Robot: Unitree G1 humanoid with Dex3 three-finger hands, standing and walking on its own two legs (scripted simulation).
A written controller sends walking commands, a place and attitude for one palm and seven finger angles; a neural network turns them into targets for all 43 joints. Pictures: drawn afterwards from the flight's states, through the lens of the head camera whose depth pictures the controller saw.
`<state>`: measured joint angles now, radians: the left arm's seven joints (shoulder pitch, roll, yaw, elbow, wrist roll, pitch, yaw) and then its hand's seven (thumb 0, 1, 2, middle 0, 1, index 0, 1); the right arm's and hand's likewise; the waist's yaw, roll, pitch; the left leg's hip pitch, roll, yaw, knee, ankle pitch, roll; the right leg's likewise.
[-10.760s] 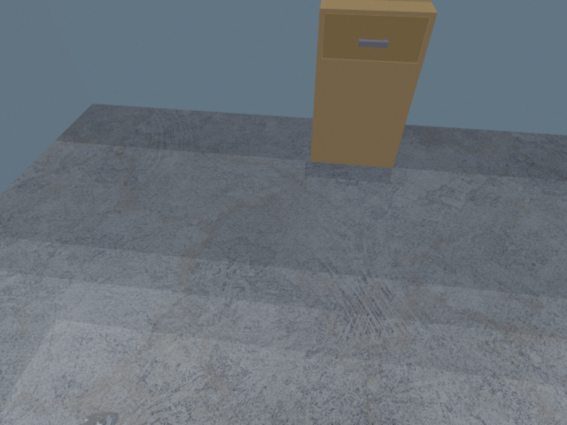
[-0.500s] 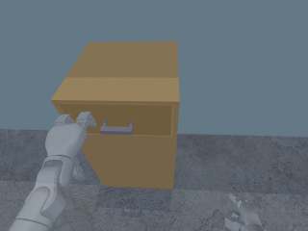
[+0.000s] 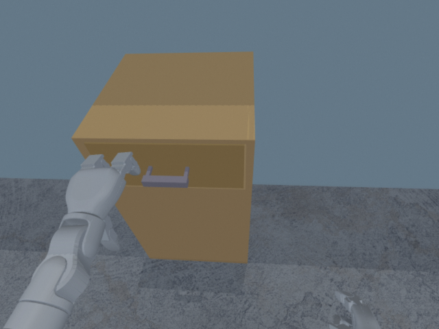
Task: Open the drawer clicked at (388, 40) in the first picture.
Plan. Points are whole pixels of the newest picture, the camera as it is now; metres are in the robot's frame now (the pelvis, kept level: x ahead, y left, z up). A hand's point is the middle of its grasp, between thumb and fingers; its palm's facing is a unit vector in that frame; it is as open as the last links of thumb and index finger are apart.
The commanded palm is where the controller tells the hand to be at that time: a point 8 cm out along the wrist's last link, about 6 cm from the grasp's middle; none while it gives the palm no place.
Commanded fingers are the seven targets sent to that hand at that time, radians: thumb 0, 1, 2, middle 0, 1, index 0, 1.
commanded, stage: move the hooked fingers above the handle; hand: left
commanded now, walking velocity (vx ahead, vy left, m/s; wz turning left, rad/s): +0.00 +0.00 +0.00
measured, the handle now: (166, 175) +0.49 +0.21 -0.08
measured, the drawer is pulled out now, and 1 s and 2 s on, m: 0.00 0.00 0.00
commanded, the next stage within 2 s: none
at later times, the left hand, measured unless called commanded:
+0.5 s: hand (130, 193) +0.34 +0.23 +0.05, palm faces +0.02 -0.08 -1.00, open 13.8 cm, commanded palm +0.32 +0.23 +0.11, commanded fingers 0.00 -0.50 0.30 -0.30 -1.20 -0.30 -1.20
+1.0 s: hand (149, 188) +0.38 +0.21 +0.01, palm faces -0.01 -0.06 -1.00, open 13.8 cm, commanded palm +0.37 +0.21 +0.07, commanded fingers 0.00 -0.50 0.30 -0.30 -1.20 -0.30 -1.20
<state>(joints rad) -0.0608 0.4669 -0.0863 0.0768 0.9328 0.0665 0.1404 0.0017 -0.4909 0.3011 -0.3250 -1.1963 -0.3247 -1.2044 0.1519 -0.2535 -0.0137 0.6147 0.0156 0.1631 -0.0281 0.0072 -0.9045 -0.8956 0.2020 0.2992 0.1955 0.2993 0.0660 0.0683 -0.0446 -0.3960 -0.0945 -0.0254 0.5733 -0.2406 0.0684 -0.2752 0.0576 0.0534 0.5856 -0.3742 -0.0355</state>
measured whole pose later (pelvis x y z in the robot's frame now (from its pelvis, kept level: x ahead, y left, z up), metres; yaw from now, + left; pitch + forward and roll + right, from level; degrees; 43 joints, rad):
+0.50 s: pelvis +0.01 -0.01 -0.01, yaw +0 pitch +8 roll +0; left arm -0.17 0.44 -0.10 0.25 0.96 0.05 0.16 0.00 -0.49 0.30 -0.32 -1.20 -0.32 -1.20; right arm 0.16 -0.25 -0.03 0.61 0.02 0.17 -0.03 0.01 -0.90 -0.90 0.20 0.30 0.20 0.30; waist 0.05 0.05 -0.09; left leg -0.49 -0.09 -0.02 0.65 -0.29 0.06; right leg -0.36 0.07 0.05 0.65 -0.42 -0.04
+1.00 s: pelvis +0.01 -0.01 -0.02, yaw -1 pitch +11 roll +0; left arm -0.33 0.38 -0.14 0.51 1.01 0.06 0.25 0.00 -0.49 0.30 -0.32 -1.20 -0.32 -1.20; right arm 0.22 -0.24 -0.05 0.63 0.02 0.19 -0.04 0.00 -0.90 -0.90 0.20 0.30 0.20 0.30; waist 0.01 0.05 -0.14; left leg -0.59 -0.08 -0.02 0.73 -0.32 0.06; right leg -0.47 0.08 0.05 0.73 -0.45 -0.05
